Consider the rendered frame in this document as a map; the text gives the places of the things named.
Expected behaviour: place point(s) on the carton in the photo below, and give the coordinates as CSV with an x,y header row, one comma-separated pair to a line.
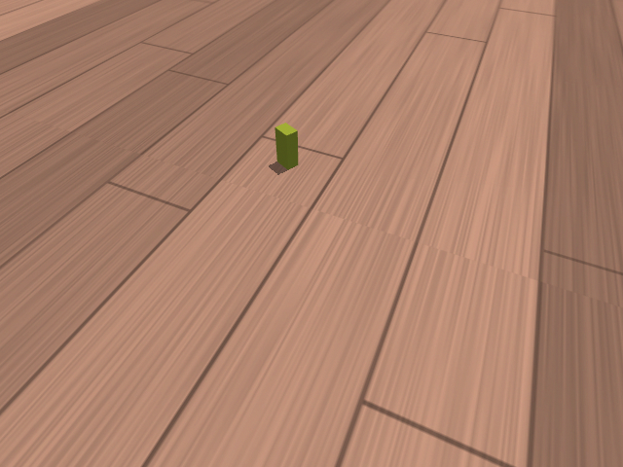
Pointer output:
x,y
286,139

